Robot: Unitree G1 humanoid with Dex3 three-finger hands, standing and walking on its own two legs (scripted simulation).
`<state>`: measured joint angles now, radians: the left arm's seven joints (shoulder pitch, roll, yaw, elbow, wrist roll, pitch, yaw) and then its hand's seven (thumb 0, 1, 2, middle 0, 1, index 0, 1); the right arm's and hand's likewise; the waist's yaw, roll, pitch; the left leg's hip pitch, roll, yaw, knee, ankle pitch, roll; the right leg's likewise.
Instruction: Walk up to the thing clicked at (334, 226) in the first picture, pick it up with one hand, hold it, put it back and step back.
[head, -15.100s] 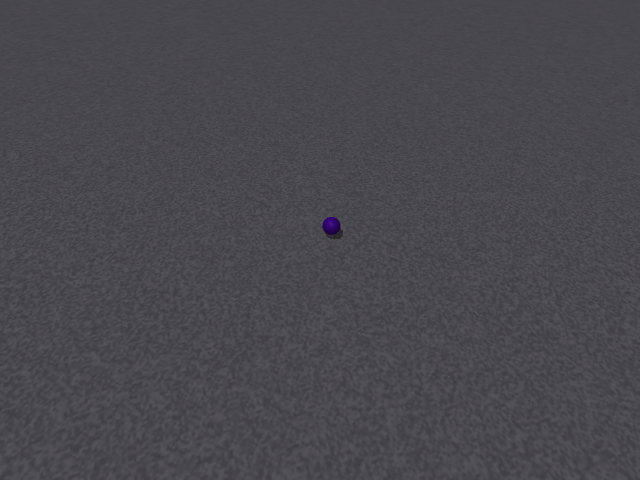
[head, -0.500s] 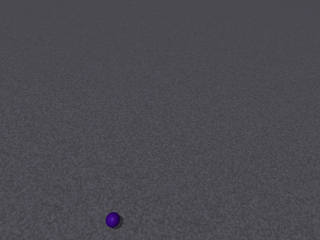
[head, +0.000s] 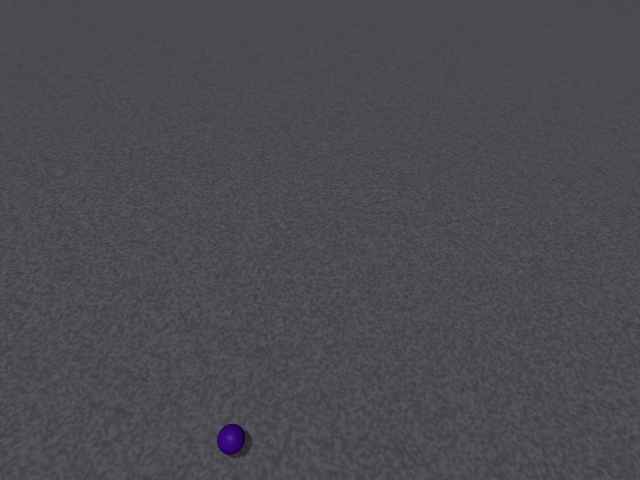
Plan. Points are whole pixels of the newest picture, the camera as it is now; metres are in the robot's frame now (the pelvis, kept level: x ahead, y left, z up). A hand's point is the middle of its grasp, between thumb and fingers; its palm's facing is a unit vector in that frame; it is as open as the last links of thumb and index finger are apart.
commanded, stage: stand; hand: left
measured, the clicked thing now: (231, 438) +0.39 +0.24 -0.74
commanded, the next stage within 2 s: rise first in 1.68 s
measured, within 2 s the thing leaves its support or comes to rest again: neither
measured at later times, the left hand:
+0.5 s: hand out of the picture +0.06 +0.26 -0.16, palm faces -0.03 -0.94 -0.34, open 7.3 cm
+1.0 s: hand out of the picture +0.07 +0.26 -0.16, palm faces -0.02 -0.94 -0.34, open 7.3 cm
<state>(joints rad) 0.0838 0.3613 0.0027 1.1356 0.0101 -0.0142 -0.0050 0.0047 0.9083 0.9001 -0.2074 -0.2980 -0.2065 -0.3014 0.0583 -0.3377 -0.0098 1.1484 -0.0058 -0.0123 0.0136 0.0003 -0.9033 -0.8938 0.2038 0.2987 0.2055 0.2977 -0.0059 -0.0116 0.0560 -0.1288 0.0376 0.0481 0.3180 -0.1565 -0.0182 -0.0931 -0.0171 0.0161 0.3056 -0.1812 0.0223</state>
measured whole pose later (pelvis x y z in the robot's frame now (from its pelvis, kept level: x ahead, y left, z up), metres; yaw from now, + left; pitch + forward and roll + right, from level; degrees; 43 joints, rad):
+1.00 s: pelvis +0.00 +0.00 +0.00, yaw +1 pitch -2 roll +0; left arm 0.12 0.36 0.00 1.12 0.01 -0.01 -0.01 0.00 0.91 0.90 -0.21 -0.30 -0.21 -0.30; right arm 0.09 -0.34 -0.01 1.14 -0.01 -0.01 0.01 0.00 -0.90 -0.89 0.20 0.30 0.21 0.30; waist 0.00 -0.01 0.05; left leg -0.13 0.03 0.03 0.32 -0.16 -0.02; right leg -0.09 -0.03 0.00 0.31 -0.19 0.02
